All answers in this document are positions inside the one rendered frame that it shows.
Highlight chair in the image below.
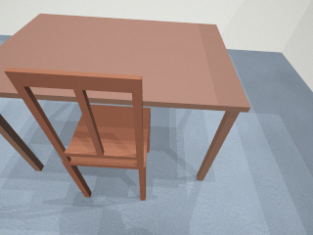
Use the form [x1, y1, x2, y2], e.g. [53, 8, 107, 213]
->
[4, 68, 151, 201]

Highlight table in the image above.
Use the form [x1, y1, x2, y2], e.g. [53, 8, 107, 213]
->
[0, 13, 250, 181]

